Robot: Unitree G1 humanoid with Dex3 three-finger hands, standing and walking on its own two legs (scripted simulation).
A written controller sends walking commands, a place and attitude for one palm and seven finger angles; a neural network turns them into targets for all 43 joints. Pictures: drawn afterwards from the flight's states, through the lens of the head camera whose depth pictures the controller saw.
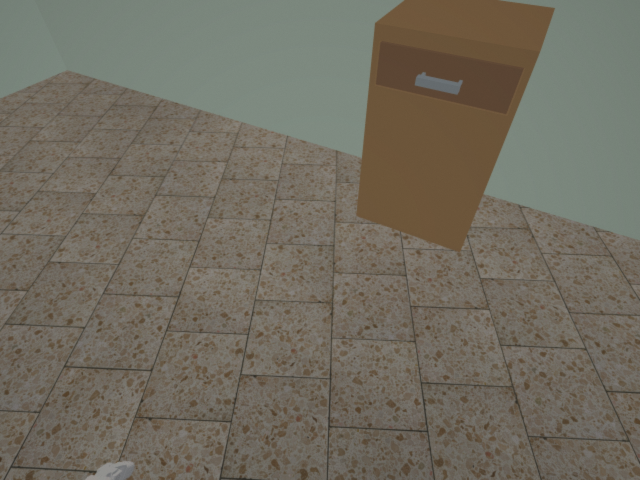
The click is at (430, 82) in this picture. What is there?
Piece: drawer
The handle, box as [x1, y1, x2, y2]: [415, 72, 462, 94]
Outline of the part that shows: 415,80 415,85 456,94 459,90 462,81 459,80 458,82 453,82 425,76 424,72 420,75 418,74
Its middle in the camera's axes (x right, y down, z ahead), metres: +0.37 -0.49 +1.22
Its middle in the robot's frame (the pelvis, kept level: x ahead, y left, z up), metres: +1.25 -0.31 -0.06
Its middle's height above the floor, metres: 0.71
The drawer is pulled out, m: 0.00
